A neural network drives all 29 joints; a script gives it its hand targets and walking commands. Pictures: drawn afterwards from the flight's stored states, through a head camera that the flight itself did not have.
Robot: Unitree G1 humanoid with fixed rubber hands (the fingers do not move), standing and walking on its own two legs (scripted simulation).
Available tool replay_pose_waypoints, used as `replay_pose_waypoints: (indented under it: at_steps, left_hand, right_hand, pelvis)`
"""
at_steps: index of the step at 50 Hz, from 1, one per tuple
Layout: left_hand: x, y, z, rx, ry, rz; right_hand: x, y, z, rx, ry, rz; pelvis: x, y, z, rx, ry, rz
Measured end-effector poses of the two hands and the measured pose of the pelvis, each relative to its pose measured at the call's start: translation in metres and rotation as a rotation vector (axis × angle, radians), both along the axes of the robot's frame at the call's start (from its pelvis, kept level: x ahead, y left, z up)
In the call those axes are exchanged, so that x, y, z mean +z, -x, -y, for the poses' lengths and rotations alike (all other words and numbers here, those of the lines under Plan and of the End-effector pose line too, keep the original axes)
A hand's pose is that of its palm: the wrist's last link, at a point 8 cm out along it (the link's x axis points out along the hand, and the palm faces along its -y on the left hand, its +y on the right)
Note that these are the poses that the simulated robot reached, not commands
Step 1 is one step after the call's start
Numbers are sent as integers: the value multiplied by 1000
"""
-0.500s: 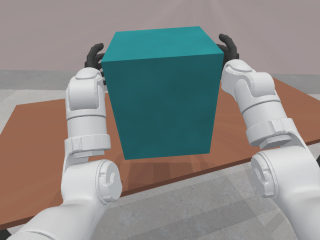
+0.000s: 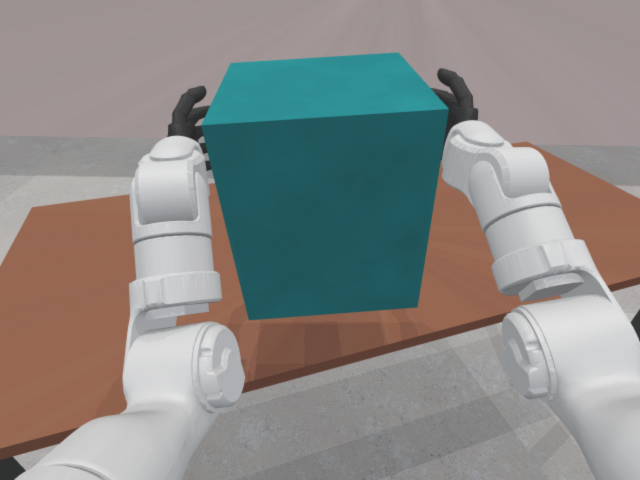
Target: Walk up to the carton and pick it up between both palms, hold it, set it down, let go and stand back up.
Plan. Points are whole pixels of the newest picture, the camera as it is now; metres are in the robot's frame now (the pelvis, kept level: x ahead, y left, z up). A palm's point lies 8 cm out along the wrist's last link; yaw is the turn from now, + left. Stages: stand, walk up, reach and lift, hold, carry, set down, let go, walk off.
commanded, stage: hold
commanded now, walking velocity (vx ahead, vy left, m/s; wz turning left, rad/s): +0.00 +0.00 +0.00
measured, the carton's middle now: (324, 185) +0.38 +0.00 +0.24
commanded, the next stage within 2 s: set down in 0.28 s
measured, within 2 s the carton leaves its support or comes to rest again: neither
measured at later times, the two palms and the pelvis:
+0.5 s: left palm (181, 136) +0.36 +0.16 +0.32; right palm (457, 122) +0.35 -0.14 +0.33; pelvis +0.00 +0.00 +0.00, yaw +0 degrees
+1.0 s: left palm (190, 172) +0.38 +0.16 +0.26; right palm (435, 172) +0.38 -0.14 +0.26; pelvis +0.01 -0.01 +0.00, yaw +1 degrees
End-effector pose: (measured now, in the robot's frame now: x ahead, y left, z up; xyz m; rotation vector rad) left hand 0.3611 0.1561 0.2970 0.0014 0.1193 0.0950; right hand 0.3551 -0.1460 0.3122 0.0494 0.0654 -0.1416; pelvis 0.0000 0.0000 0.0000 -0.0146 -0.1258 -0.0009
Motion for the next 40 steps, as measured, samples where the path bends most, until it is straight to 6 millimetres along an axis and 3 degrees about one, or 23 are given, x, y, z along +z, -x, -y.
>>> replay_pose_waypoints:
  at_steps: [15,22,28,33,40]
  left_hand:
    - [1,0,0,0,3,5]
    - [17,4,-2,13,25,80]
    - [20,-3,-3,2,17,97]
    - [14,-9,-6,7,-5,118]
    - [-6,-15,-10,20,-25,127]
  right_hand:
    - [0,1,0,-1,3,4]
    - [15,3,-3,6,9,78]
    - [16,-3,-4,4,4,97]
    - [6,-10,-6,5,19,124]
    - [-22,-18,-11,14,24,143]
  pelvis:
    - [0,-1,-1,-1,0,2]
    - [-1,0,0,-1,4,13]
    - [-1,0,3,-4,0,22]
    - [0,0,6,-4,-3,37]
    - [-1,-2,9,6,-4,61]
